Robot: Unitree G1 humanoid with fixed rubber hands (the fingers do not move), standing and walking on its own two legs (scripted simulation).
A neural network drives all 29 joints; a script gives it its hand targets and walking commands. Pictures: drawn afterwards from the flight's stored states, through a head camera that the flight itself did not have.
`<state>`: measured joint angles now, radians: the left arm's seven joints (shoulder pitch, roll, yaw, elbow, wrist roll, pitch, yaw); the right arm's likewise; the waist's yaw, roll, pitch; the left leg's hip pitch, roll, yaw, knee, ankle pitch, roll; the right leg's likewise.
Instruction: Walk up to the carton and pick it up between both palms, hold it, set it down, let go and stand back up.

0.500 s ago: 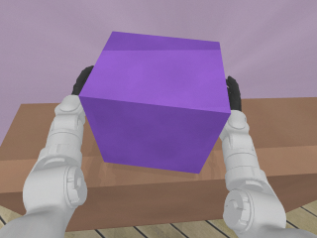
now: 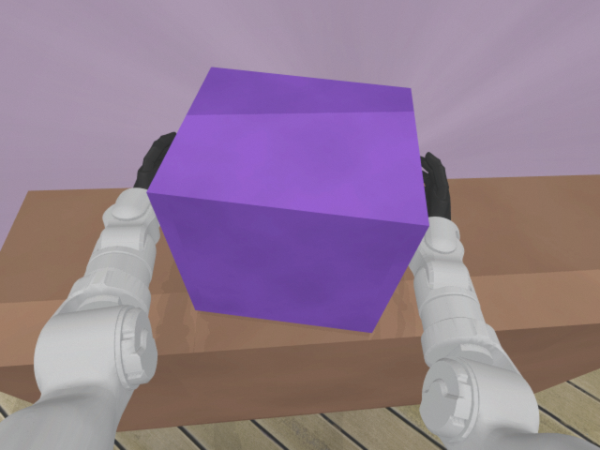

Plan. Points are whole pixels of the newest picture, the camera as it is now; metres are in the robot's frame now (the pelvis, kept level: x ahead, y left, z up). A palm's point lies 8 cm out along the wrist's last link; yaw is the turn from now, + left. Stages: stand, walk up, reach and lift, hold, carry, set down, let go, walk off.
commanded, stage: set down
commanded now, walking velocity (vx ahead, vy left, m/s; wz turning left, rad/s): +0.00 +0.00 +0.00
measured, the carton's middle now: (295, 206) +0.45 -0.01 +0.04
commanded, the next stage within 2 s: none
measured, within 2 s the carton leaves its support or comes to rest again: rests again in 0.06 s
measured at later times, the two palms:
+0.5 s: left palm (154, 196) +0.44 +0.19 +0.08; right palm (432, 224) +0.38 -0.19 +0.08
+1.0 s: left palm (154, 196) +0.44 +0.19 +0.08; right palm (429, 222) +0.38 -0.19 +0.08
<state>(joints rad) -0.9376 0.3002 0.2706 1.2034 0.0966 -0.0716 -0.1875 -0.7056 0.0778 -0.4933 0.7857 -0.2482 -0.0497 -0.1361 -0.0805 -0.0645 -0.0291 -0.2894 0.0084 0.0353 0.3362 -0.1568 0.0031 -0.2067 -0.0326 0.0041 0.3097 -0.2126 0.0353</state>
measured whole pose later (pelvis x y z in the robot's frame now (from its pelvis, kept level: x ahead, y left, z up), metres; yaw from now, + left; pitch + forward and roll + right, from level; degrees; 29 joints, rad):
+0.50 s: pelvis -0.01 +0.00 +0.00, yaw +0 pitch +7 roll +0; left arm -0.99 0.30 0.30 1.32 0.14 -0.16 -0.18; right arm -0.72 0.08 -0.56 0.85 -0.29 -0.13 -0.13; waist -0.07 -0.07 -0.03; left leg -0.33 0.02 0.05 0.35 -0.15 0.01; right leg -0.25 -0.03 0.00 0.32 -0.20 0.04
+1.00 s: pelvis -0.01 +0.00 +0.00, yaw +0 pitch +8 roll +0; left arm -0.99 0.28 0.38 1.27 0.21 -0.18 -0.19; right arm -0.72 0.09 -0.60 0.83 -0.32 -0.17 -0.11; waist -0.07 -0.08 -0.01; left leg -0.34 0.02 0.05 0.36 -0.15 0.01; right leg -0.25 -0.03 -0.01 0.32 -0.20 0.04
